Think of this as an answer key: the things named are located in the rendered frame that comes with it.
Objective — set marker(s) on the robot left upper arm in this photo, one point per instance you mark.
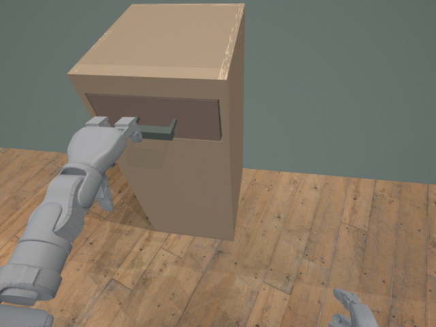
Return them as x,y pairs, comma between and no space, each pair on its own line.
13,316

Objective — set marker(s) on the handle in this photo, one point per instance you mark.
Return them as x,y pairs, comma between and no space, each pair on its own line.
157,132

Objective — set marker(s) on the cabinet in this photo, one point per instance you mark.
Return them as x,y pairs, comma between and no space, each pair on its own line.
186,50

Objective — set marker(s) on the left robot hand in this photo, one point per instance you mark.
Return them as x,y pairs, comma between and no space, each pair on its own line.
99,145

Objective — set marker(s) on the robot left forearm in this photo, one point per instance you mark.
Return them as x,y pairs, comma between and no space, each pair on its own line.
34,270

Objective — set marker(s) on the right robot hand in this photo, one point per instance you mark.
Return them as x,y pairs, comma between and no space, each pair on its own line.
361,315

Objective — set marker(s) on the drawer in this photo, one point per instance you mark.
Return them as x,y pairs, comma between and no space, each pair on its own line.
196,118

